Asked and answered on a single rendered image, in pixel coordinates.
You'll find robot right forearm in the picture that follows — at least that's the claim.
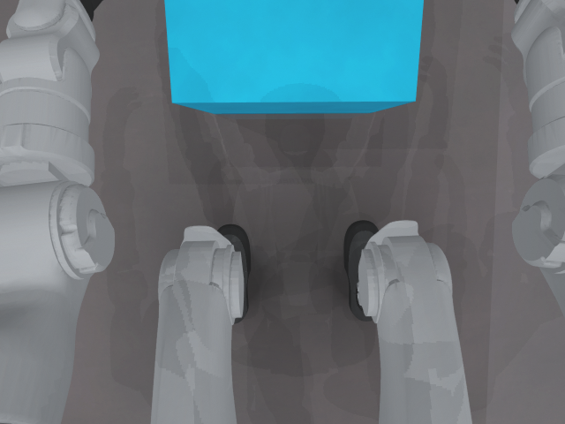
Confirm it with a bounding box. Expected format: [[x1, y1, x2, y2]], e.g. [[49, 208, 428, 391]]
[[511, 0, 565, 179]]

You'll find robot left upper arm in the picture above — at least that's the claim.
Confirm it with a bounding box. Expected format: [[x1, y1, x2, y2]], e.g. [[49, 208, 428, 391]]
[[0, 179, 115, 424]]

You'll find robot right thigh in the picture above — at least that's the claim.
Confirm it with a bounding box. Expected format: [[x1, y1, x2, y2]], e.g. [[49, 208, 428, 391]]
[[358, 235, 472, 424]]

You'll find robot right upper arm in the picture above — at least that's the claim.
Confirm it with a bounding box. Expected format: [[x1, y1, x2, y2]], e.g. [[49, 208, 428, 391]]
[[512, 170, 565, 318]]

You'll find robot left forearm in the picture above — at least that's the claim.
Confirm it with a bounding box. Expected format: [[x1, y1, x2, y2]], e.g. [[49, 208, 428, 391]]
[[0, 0, 100, 187]]

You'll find carton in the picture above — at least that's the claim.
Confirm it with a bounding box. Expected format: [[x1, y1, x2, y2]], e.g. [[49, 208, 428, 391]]
[[164, 0, 424, 114]]

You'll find robot left hand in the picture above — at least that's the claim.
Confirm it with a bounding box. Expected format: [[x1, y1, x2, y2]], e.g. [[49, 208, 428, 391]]
[[80, 0, 103, 21]]

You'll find robot left foot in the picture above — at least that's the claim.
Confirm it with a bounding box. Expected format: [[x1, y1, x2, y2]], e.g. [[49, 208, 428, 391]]
[[218, 224, 251, 324]]

